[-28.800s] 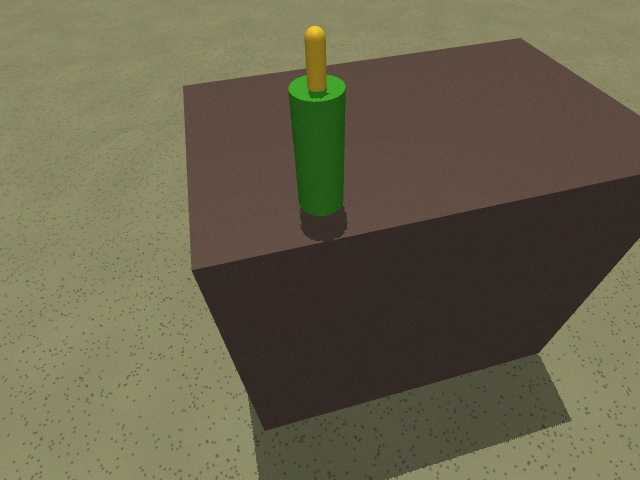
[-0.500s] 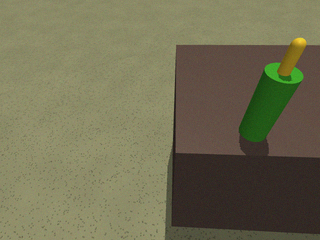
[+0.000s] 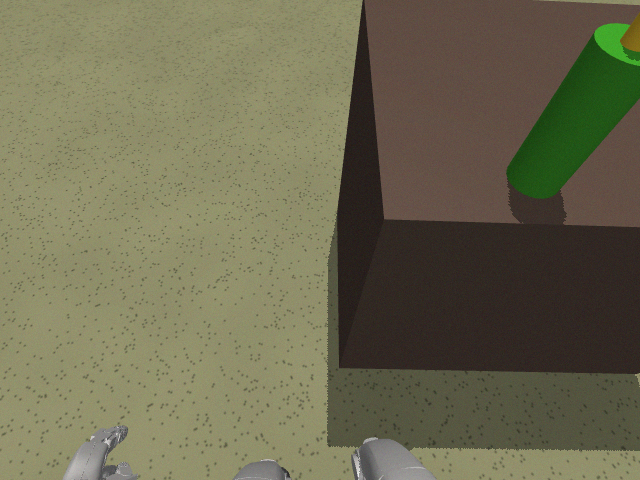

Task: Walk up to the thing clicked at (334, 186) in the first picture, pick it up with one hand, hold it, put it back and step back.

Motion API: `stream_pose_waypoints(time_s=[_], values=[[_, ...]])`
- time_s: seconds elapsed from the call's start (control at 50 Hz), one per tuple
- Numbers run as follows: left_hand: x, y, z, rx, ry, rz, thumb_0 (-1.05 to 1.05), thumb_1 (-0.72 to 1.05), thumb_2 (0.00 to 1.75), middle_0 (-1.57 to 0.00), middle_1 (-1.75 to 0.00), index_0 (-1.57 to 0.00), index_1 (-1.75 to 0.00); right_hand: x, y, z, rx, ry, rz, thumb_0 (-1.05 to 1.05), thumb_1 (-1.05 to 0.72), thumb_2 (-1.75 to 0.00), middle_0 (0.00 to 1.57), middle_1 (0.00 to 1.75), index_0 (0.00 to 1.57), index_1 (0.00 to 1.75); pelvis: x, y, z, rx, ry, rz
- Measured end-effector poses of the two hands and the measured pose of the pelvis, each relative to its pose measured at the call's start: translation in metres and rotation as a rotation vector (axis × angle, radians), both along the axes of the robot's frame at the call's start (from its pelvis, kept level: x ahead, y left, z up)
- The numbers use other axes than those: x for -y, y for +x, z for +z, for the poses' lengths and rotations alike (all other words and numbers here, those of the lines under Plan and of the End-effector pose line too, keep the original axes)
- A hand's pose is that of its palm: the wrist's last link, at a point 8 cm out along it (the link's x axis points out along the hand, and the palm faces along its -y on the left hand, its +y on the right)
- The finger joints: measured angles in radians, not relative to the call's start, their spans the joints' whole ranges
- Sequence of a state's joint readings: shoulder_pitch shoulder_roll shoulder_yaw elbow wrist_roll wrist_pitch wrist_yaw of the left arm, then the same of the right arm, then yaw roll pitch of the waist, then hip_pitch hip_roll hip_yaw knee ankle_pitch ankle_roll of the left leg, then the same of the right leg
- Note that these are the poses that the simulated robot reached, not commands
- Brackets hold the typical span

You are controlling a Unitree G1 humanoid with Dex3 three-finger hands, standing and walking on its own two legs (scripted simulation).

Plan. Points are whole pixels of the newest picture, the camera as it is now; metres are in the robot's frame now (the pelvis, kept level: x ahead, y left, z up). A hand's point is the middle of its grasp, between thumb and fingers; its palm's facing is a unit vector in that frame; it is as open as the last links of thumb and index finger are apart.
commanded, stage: step back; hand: right
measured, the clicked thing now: (593, 97) +0.51 -0.28 +0.17
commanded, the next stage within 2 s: none
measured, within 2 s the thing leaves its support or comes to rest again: neither
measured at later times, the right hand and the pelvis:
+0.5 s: hand out of the picture -0.02 -0.28 -0.16, palm faces -0.06 +0.91 -0.40, open 7.4 cm; pelvis -0.11 +0.00 -0.01, yaw +1 degrees
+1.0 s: hand out of the picture -0.15 -0.31 -0.15, palm faces +0.05 +0.92 -0.40, open 7.4 cm; pelvis -0.27 -0.03 -0.01, yaw -5 degrees
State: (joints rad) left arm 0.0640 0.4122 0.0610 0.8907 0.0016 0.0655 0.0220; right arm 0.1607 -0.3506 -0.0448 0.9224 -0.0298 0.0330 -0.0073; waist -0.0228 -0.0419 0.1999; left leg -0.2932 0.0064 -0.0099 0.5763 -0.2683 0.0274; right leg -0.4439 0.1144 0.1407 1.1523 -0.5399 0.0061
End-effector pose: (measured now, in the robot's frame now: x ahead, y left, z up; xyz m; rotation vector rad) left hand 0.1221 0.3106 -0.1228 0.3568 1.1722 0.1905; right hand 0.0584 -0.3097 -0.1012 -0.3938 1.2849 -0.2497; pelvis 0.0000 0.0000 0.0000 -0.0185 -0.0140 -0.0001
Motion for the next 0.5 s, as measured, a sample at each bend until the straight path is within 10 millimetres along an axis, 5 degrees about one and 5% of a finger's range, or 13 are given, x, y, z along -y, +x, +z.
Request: stream_pose_waypoints(time_s=[0.2,0.3,0.5], values=[[0.017,-0.058,0.003,-0.032,0.035,-0.040,0.00,0.90,0.89,-0.20,-0.30,-0.20,-0.30,0.014,-0.020,-0.024,0.109,0.050,-0.009,0.00,-0.90,-0.90,0.21,0.30,0.21,0.30,0.014,-0.043,-0.013,0.018,-0.001,-0.053],[0.026,-0.091,0.019,-0.019,0.028,-0.021,0.00,0.90,0.89,-0.21,-0.30,-0.20,-0.30,0.019,-0.034,-0.022,0.116,0.065,-0.020,0.00,-0.90,-0.90,0.21,0.30,0.21,0.30,0.016,-0.063,-0.004,0.022,0.033,-0.050],[0.004,-0.119,0.021,0.099,0.038,-0.012,0.00,0.90,0.89,-0.21,-0.30,-0.21,-0.30,0.008,-0.078,-0.018,0.083,0.020,0.064,0.00,-0.90,-0.90,0.21,0.30,0.20,0.30,0.001,-0.113,-0.010,0.010,0.025,0.010]])
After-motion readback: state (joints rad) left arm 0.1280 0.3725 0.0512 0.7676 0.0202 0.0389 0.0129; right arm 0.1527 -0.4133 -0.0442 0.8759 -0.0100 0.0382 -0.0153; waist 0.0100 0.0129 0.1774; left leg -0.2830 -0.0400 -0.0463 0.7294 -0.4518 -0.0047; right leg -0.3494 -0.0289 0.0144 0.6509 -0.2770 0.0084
